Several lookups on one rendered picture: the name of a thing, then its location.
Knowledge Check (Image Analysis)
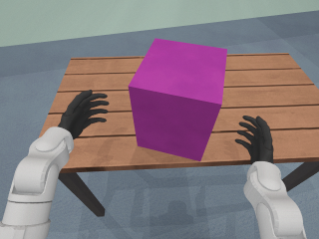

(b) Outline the carton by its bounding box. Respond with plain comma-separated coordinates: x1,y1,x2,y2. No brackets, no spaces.
128,38,227,161

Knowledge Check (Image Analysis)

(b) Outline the robot left forearm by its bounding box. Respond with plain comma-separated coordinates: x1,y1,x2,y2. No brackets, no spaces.
0,126,74,239

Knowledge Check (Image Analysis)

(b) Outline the table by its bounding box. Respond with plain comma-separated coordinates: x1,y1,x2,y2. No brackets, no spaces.
38,53,319,217

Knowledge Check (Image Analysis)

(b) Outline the robot right forearm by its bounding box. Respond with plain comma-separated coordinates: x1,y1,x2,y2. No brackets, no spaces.
243,161,307,239

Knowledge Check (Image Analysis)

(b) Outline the robot left hand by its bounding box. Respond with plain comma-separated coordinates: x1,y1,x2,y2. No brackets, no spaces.
58,90,110,139

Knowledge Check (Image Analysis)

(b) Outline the robot right hand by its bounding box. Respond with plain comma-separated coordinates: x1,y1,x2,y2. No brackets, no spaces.
235,116,274,165

